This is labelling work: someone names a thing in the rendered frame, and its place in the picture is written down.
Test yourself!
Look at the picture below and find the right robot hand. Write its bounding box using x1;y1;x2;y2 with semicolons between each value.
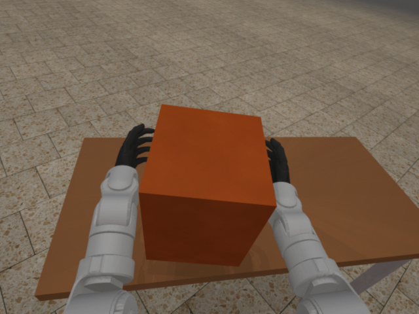
265;138;290;184

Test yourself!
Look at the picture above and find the right robot upper arm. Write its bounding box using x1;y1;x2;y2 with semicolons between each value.
297;290;369;314

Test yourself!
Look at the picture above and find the table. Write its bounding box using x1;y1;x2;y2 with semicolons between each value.
34;137;419;301

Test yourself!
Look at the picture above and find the right robot forearm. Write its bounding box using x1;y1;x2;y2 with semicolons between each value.
268;182;371;314

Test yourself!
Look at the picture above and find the carton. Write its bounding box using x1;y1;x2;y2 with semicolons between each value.
139;104;277;267

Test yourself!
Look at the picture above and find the left robot forearm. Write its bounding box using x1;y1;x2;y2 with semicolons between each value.
63;166;139;314

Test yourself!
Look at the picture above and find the left robot hand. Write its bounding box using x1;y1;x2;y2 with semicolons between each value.
115;124;155;169

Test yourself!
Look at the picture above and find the left robot upper arm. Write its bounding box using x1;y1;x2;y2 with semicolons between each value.
64;290;137;314

